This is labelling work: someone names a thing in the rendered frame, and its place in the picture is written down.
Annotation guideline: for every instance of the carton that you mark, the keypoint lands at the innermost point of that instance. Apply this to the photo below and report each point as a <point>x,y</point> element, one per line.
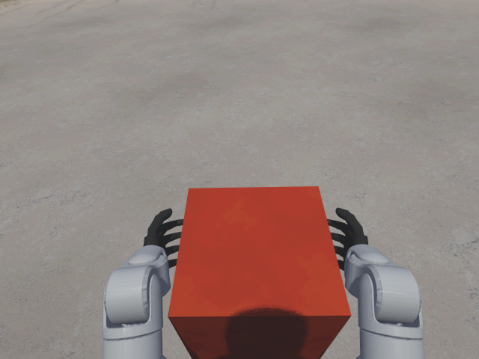
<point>257,275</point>

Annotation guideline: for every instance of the robot right forearm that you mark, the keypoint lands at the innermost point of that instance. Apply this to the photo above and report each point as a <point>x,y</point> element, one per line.
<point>389,305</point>

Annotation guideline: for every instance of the robot left hand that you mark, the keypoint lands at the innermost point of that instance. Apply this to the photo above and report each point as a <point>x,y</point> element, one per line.
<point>156,231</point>

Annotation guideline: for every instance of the robot left forearm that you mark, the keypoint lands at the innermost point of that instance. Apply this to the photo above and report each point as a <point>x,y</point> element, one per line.
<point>132,306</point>

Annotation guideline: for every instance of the robot right hand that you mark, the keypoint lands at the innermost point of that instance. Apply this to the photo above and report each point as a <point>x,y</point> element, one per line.
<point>353,231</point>

